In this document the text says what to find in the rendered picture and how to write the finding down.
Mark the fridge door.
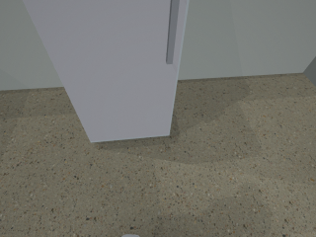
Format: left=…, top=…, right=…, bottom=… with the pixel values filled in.
left=23, top=0, right=188, bottom=141

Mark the handle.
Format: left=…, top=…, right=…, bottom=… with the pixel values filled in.
left=166, top=0, right=180, bottom=64

